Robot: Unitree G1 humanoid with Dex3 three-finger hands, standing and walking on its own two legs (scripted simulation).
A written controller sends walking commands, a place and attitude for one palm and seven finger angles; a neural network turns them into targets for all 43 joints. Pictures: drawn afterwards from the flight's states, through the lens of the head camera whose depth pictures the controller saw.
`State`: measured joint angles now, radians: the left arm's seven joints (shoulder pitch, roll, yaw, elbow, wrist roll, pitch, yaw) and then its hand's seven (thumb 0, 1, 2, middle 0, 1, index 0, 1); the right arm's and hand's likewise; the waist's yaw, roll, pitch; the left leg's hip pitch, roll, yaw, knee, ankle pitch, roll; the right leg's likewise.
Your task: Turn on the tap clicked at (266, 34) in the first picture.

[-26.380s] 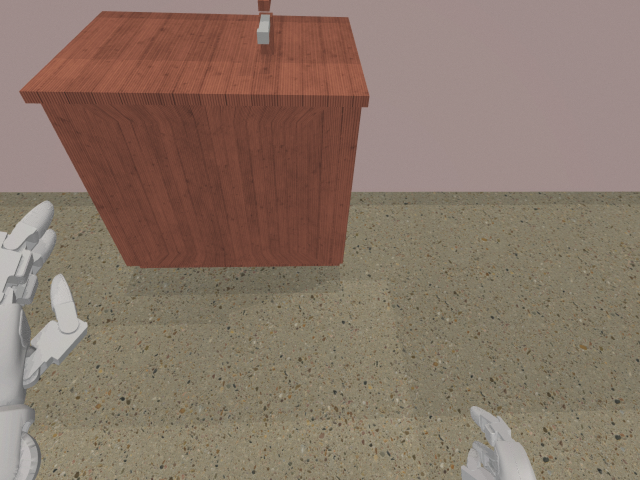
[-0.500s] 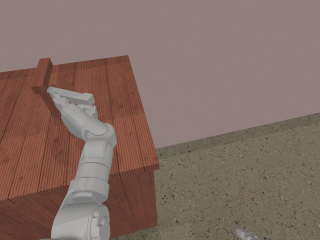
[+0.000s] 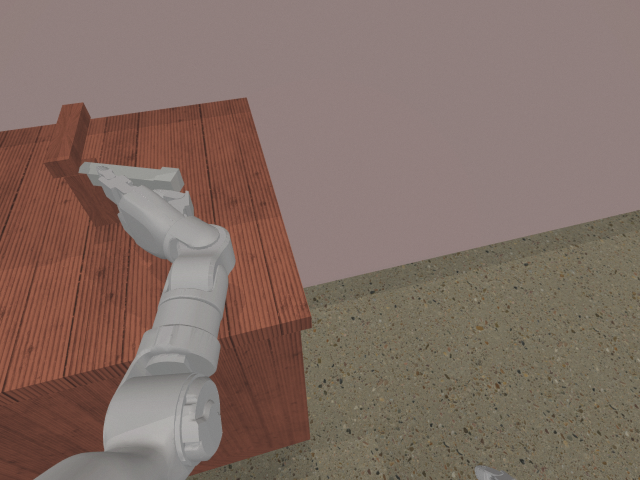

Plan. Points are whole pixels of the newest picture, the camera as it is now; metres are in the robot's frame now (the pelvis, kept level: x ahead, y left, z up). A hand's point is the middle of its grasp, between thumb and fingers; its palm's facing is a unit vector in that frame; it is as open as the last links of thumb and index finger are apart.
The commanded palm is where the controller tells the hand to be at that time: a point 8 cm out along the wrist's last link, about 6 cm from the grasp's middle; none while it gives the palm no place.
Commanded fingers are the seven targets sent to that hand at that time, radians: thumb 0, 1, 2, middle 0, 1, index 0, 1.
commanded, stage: push the lever round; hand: left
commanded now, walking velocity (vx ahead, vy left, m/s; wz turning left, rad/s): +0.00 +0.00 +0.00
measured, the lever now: (169, 182) +0.47 +0.21 +0.13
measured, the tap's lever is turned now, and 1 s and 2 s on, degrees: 65 79 80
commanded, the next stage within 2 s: lift the hand up off the lever in 0.14 s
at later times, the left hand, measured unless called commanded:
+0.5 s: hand (193, 182) +0.47 +0.18 +0.13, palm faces +0.80 -0.59 -0.08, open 7.8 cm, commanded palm +0.41 +0.20 +0.14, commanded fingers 0.00 0.90 0.90 -0.15 -0.15 -0.15 -0.15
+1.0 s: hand (184, 179) +0.46 +0.19 +0.15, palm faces +0.79 -0.61 -0.07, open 7.8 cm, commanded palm +0.40 +0.20 +0.16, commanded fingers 0.00 0.90 0.90 -0.15 -0.15 -0.15 -0.15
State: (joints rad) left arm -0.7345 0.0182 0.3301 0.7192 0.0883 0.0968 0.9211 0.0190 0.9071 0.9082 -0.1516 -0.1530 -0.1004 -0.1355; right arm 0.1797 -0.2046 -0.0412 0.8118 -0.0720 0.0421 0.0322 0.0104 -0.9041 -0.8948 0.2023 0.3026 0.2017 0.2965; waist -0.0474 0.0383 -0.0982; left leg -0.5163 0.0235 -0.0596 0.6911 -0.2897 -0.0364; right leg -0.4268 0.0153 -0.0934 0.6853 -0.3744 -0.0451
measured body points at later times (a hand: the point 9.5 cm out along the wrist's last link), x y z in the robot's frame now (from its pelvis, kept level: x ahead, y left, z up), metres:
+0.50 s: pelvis +0.01 +0.00 +0.00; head +0.03 -0.01 +0.45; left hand +0.42 +0.21 +0.14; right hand +0.07 -0.26 -0.14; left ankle +0.04 +0.14 -0.72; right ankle -0.02 -0.09 -0.72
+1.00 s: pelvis +0.02 +0.00 +0.01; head +0.03 -0.01 +0.46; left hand +0.41 +0.21 +0.16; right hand +0.15 -0.24 -0.12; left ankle +0.04 +0.14 -0.72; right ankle -0.02 -0.09 -0.72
